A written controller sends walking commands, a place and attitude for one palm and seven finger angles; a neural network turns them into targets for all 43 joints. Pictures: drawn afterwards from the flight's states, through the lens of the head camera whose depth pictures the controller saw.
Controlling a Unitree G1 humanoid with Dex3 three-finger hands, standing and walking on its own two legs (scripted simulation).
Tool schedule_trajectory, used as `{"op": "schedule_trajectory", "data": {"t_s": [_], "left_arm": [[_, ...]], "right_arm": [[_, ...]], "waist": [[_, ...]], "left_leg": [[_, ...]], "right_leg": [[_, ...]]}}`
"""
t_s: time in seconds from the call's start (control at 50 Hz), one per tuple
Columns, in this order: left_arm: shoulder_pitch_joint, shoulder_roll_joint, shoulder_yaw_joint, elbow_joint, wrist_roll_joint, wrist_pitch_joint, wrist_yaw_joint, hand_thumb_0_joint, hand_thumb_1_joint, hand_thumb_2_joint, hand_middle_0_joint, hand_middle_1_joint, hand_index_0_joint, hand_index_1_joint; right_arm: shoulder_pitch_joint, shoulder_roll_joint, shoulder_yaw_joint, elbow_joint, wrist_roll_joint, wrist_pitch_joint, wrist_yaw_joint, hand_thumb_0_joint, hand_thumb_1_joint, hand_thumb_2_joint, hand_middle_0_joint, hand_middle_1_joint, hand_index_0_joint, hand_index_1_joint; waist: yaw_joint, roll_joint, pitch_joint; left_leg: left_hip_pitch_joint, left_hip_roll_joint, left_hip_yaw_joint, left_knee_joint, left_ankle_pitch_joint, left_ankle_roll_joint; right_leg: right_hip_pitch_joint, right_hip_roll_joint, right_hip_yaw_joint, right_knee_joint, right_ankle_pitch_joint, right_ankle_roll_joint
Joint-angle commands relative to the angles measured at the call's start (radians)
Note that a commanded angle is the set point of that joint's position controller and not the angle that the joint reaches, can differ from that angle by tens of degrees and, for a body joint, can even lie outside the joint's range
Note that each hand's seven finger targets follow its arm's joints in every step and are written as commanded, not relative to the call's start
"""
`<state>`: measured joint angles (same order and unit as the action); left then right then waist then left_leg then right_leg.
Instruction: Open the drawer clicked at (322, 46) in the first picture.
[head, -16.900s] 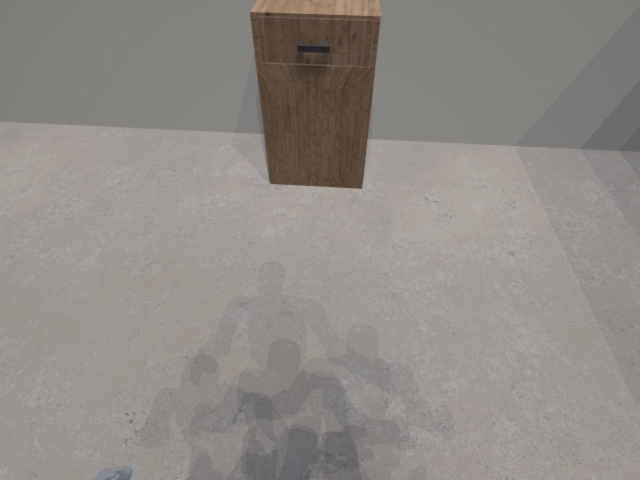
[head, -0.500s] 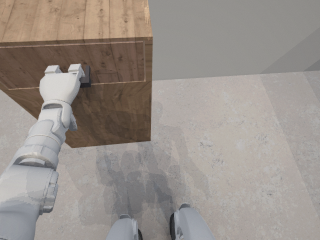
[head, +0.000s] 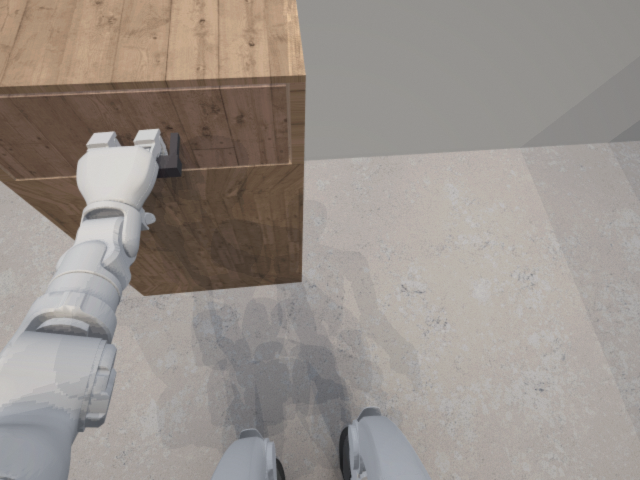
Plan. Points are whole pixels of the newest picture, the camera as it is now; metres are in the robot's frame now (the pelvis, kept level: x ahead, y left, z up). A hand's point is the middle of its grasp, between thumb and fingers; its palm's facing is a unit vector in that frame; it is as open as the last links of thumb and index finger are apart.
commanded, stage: close the thumb around the handle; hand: left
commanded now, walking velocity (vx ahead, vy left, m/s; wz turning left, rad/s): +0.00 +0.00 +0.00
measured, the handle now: (136, 155) +0.54 +0.22 +0.00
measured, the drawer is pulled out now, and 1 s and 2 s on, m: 0.00 0.05 0.18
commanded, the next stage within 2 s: pull the drawer open in 0.32 s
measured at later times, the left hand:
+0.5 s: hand (137, 195) +0.49 +0.22 -0.03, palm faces -0.08 -0.02 -1.00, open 5.4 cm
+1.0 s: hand (135, 226) +0.44 +0.22 -0.03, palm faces -0.06 -0.05 -1.00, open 5.4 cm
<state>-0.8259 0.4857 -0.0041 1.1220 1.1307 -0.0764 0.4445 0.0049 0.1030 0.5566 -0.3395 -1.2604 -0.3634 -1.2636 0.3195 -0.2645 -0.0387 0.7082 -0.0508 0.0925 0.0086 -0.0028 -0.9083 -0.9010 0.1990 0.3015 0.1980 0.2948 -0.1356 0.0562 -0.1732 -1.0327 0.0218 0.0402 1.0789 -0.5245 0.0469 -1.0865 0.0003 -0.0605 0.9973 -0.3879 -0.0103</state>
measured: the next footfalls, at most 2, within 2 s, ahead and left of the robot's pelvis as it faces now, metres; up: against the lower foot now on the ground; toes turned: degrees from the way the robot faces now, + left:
none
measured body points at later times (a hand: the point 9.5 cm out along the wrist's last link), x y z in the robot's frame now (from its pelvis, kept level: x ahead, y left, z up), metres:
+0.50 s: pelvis +0.00 +0.00 +0.00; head +0.15 +0.00 +0.42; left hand +0.49 +0.22 +0.03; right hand +0.00 -0.28 -0.13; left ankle -0.02 +0.09 -0.66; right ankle +0.03 -0.12 -0.66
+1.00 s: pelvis +0.03 +0.01 +0.02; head +0.15 +0.00 +0.45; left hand +0.44 +0.22 +0.03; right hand +0.07 -0.26 -0.12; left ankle -0.02 +0.09 -0.66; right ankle +0.03 -0.12 -0.66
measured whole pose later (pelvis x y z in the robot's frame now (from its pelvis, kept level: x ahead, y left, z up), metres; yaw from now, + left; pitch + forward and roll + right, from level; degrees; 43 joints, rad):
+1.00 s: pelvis +0.03 +0.01 +0.02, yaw -1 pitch +24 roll -2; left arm -0.52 0.38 -0.03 0.87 1.11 -0.05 0.48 0.02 0.76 0.80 -0.31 -1.35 -0.40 -1.35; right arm 0.30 -0.24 -0.07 0.69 -0.04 0.14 0.03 0.00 -0.91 -0.90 0.20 0.30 0.20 0.29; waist -0.06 0.06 -0.18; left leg -0.87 0.02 0.06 0.97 -0.53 0.05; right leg -0.94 0.01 -0.03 0.90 -0.39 0.00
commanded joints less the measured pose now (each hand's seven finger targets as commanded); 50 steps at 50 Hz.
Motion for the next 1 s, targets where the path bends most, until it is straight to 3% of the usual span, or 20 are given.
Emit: {"op": "schedule_trajectory", "data": {"t_s": [0.0, 0.06, 0.1, 0.24, 0.26, 0.3, 0.38, 0.4, 0.44, 0.48, 0.58, 0.62, 0.66, 0.7, 0.74, 0.8, 0.84, 0.92, 0.96, 0.98], "left_arm": [[-0.366, 0.192, 0.035, -0.167, -0.015, -0.008, 0.023, 0.0, 0.62, 0.78, -0.38, -1.32, -0.38, -1.32], [-0.385, 0.18, 0.021, -0.153, -0.019, -0.003, 0.022, 0.0, 0.788, 0.852, -0.392, -1.338, -0.392, -1.338], [-0.381, 0.212, 0.043, -0.146, -0.018, -0.003, 0.019, 0.0, 0.9, 0.9, -0.4, -1.35, -0.4, -1.35], [-0.379, 0.229, 0.045, -0.14, -0.019, -0.003, 0.008, 0.0, 0.9, 0.9, -0.4, -1.35, -0.4, -1.35], [-0.389, 0.22, 0.036, -0.135, -0.019, -0.003, 0.007, 0.0, 0.9, 0.9, -0.4, -1.35, -0.4, -1.35], [-0.388, 0.247, 0.052, -0.121, -0.024, -0.002, 0.003, 0.0, 0.9, 0.9, -0.4, -1.35, -0.4, -1.35], [-0.423, 0.24, 0.043, -0.118, -0.024, -0.001, 0.001, 0.0, 0.9, 0.9, -0.4, -1.35, -0.4, -1.35], [-0.423, 0.265, 0.055, -0.127, -0.022, -0.004, 0.0, 0.0, 0.9, 0.9, -0.4, -1.35, -0.4, -1.35], [-0.355, 0.253, 0.059, -0.113, -0.026, -0.004, -0.006, 0.0, 0.9, 0.9, -0.4, -1.35, -0.4, -1.35], [-0.31, 0.25, 0.067, -0.131, -0.037, -0.011, -0.014, 0.0, 0.9, 0.9, -0.4, -1.35, -0.4, -1.35], [-0.197, 0.183, 0.051, -0.182, -0.044, -0.026, -0.012, 0.0, 0.9, 0.9, -0.4, -1.35, -0.4, -1.35], [-0.153, 0.193, 0.065, -0.198, -0.042, -0.03, -0.004, 0.0, 0.9, 0.9, -0.4, -1.35, -0.4, -1.35], [-0.115, 0.141, 0.035, -0.227, -0.042, -0.03, 0.003, 0.0, 0.9, 0.9, -0.4, -1.35, -0.4, -1.35], [-0.072, 0.167, 0.07, -0.258, -0.039, -0.031, 0.018, 0.0, 0.9, 0.9, -0.4, -1.35, -0.4, -1.35], [-0.043, 0.097, 0.027, -0.275, -0.039, -0.025, 0.028, 0.0, 0.9, 0.9, -0.4, -1.35, -0.4, -1.35], [-0.017, 0.066, 0.018, -0.305, -0.035, -0.016, 0.048, 0.0, 0.9, 0.9, -0.4, -1.35, -0.4, -1.35], [0.024, 0.08, 0.037, -0.323, -0.032, -0.007, 0.057, 0.0, 0.9, 0.9, -0.4, -1.35, -0.4, -1.35], [0.121, 0.021, 0.011, -0.394, -0.034, 0.011, 0.067, 0.0, 0.9, 0.9, -0.4, -1.35, -0.4, -1.35], [0.147, -0.017, -0.015, -0.427, -0.041, 0.02, 0.068, 0.0, 0.9, 0.9, -0.4, -1.35, -0.4, -1.35], [0.175, -0.001, 0.001, -0.441, -0.045, 0.022, 0.069, 0.0, 0.9, 0.9, -0.4, -1.35, -0.4, -1.35]], "right_arm": [[0.189, -0.167, -0.066, -0.031, -0.004, -0.004, -0.008, 0.0, -0.9, -0.9, 0.2, 0.3, 0.2, 0.3], [0.191, -0.167, -0.064, -0.028, -0.003, -0.006, -0.008, 0.0, -0.9, -0.9, 0.2, 0.3, 0.2, 0.3], [0.194, -0.172, -0.062, -0.024, -0.004, -0.005, -0.01, 0.0, -0.9, -0.9, 0.2, 0.3, 0.2, 0.3], [0.191, -0.17, -0.055, -0.03, -0.001, -0.006, -0.012, 0.0, -0.9, -0.9, 0.2, 0.3, 0.2, 0.3], [0.193, -0.169, -0.057, -0.03, -0.002, -0.006, -0.013, 0.0, -0.9, -0.9, 0.2, 0.3, 0.2, 0.3], [0.194, -0.173, -0.054, -0.028, -0.001, -0.006, -0.015, 0.0, -0.9, -0.9, 0.2, 0.3, 0.2, 0.3], [0.199, -0.173, -0.054, -0.025, 0.0, -0.011, -0.017, 0.0, -0.9, -0.9, 0.2, 0.3, 0.2, 0.3], [0.202, -0.176, -0.051, -0.028, 0.0, -0.01, -0.018, 0.0, -0.9, -0.9, 0.2, 0.3, 0.2, 0.3], [0.195, -0.173, -0.051, -0.035, 0.001, -0.009, -0.017, 0.0, -0.9, -0.9, 0.2, 0.3, 0.2, 0.3], [0.185, -0.171, -0.05, -0.045, 0.002, -0.006, -0.014, 0.0, -0.9, -0.9, 0.2, 0.3, 0.2, 0.3], [0.173, -0.161, -0.06, -0.059, 0.006, -0.002, -0.007, 0.0, -0.9, -0.9, 0.2, 0.3, 0.2, 0.3], [0.168, -0.163, -0.062, -0.061, 0.007, 0.0, -0.006, 0.0, -0.9, -0.9, 0.2, 0.3, 0.2, 0.3], [0.159, -0.156, -0.066, -0.066, 0.009, 0.0, -0.003, 0.0, -0.9, -0.9, 0.2, 0.3, 0.2, 0.3], [0.157, -0.159, -0.07, -0.064, 0.007, 0.008, -0.001, 0.0, -0.9, -0.9, 0.2, 0.3, 0.2, 0.3], [0.146, -0.151, -0.075, -0.064, 0.009, 0.009, 0.004, 0.0, -0.9, -0.9, 0.2, 0.3, 0.2, 0.3], [0.137, -0.149, -0.082, -0.061, 0.008, 0.017, 0.008, 0.0, -0.9, -0.9, 0.2, 0.3, 0.2, 0.3], [0.127, -0.149, -0.082, -0.062, 0.006, 0.024, 0.009, 0.0, -0.9, -0.9, 0.2, 0.3, 0.2, 0.3], [0.103, -0.136, -0.086, -0.083, 0.008, 0.037, 0.016, 0.0, -0.9, -0.9, 0.2, 0.3, 0.2, 0.3], [0.088, -0.132, -0.086, -0.094, 0.01, 0.04, 0.017, 0.0, -0.9, -0.9, 0.2, 0.3, 0.2, 0.3], [0.079, -0.132, -0.085, -0.095, 0.01, 0.04, 0.017, 0.0, -0.9, -0.9, 0.2, 0.3, 0.2, 0.3]], "waist": [[-0.025, 0.061, -0.499], [-0.037, 0.038, -0.468], [-0.036, 0.025, -0.484], [-0.028, 0.043, -0.461], [-0.04, 0.024, -0.46], [-0.039, 0.02, -0.454], [-0.05, 0.023, -0.451], [-0.042, 0.034, -0.468], [-0.028, 0.011, -0.471], [-0.005, 0.032, -0.476], [0.021, 0.038, -0.498], [0.032, -0.001, -0.487], [0.038, 0.019, -0.477], [0.057, 0.004, -0.498], [0.049, 0.001, -0.459], [0.051, 0.004, -0.453], [0.064, -0.008, -0.447], [0.082, 0.015, -0.442], [0.073, -0.017, -0.416], [0.083, -0.005, -0.42]], "left_leg": [[0.347, -0.019, -0.079, -0.101, 0.527, -0.015], [0.304, -0.023, -0.07, -0.103, 0.477, -0.008], [0.296, -0.024, -0.072, -0.099, 0.482, -0.006], [0.263, -0.029, -0.061, -0.103, 0.439, -0.004], [0.261, -0.028, -0.061, -0.101, 0.438, -0.001], [0.243, -0.031, -0.058, -0.098, 0.424, 0.001], [0.245, -0.03, -0.062, -0.097, 0.416, 0.003], [0.237, -0.032, -0.06, -0.095, 0.414, 0.002], [0.229, -0.034, -0.053, -0.097, 0.416, 0.003], [0.241, -0.034, -0.052, -0.107, 0.425, -0.001], [0.309, -0.024, -0.053, -0.121, 0.492, -0.007], [0.292, -0.023, -0.049, -0.128, 0.471, -0.005], [0.319, -0.02, -0.048, -0.142, 0.495, -0.008], [0.348, -0.016, -0.05, -0.147, 0.552, -0.01], [0.367, -0.011, -0.051, -0.158, 0.569, -0.012], [0.413, -0.004, -0.059, -0.164, 0.626, -0.016], [0.423, -0.003, -0.054, -0.172, 0.653, -0.017], [0.487, 0.006, -0.061, -0.188, 0.761, -0.026], [0.484, 0.006, -0.056, -0.198, 0.747, -0.022], [0.483, 0.003, -0.051, -0.199, 0.759, -0.021]], "right_leg": [[0.27, 0.044, 0.016, -0.07, 0.315, -0.026], [0.279, 0.044, 0.02, -0.08, 0.3, -0.024], [0.291, 0.043, 0.025, -0.075, 0.314, -0.023], [0.296, 0.043, 0.027, -0.079, 0.29, -0.025], [0.297, 0.043, 0.026, -0.081, 0.294, -0.024], [0.299, 0.043, 0.032, -0.081, 0.289, -0.022], [0.278, 0.042, 0.027, -0.08, 0.272, -0.023], [0.293, 0.041, 0.031, -0.075, 0.276, -0.022], [0.318, 0.042, 0.032, -0.077, 0.289, -0.023], [0.332, 0.043, 0.032, -0.075, 0.299, -0.026], [0.342, 0.046, 0.023, -0.079, 0.331, -0.027], [0.366, 0.045, 0.026, -0.084, 0.33, -0.025], [0.37, 0.046, 0.022, -0.094, 0.343, -0.028], [0.393, 0.045, 0.023, -0.09, 0.377, -0.028], [0.382, 0.045, 0.017, -0.106, 0.379, -0.029], [0.369, 0.044, 0.014, -0.111, 0.39, -0.028], [0.396, 0.044, 0.016, -0.116, 0.412, -0.03], [0.413, 0.043, 0.01, -0.126, 0.45, -0.032], [0.435, 0.043, 0.011, -0.144, 0.461, -0.031], [0.448, 0.041, 0.016, -0.141, 0.478, -0.033]]}}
